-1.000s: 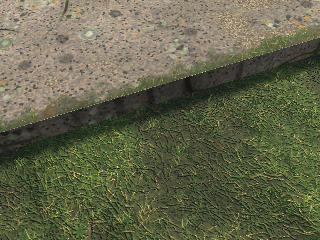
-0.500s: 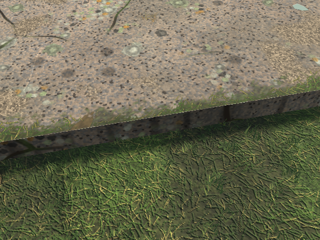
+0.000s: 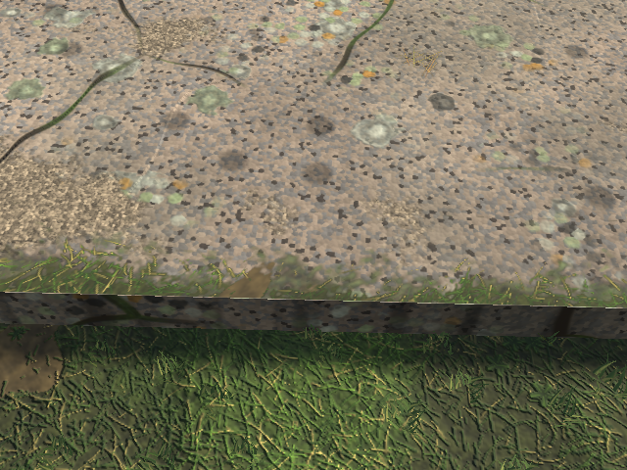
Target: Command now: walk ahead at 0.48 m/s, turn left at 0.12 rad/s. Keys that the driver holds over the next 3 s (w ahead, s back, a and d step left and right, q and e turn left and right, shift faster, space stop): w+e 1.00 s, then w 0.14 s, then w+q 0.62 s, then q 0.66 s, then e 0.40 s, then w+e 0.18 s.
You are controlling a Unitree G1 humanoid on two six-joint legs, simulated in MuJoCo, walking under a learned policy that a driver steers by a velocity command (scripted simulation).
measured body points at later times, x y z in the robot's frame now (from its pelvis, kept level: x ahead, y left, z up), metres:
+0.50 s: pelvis +0.31 -0.07 +0.00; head +0.34 -0.07 +0.45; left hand +0.48 +0.18 -0.10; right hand +0.40 -0.36 -0.10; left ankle +0.33 +0.09 -0.67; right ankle +0.32 -0.15 -0.74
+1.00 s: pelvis +0.57 -0.07 +0.00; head +0.59 -0.07 +0.45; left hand +0.84 +0.07 -0.10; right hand +0.47 -0.34 -0.11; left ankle +0.60 +0.03 -0.74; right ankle +0.54 -0.23 -0.63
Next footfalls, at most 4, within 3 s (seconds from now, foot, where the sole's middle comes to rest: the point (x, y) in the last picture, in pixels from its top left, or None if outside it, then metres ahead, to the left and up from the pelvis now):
0.30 right None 0.36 -0.15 -0.78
0.74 left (300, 395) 0.64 0.01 -0.78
1.26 right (456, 374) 0.68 -0.34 -0.78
1.68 left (420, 235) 0.99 -0.28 -0.64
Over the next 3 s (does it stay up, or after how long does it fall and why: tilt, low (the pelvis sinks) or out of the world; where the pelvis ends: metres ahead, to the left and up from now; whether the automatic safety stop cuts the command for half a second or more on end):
stays up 1.08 -0.41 0.11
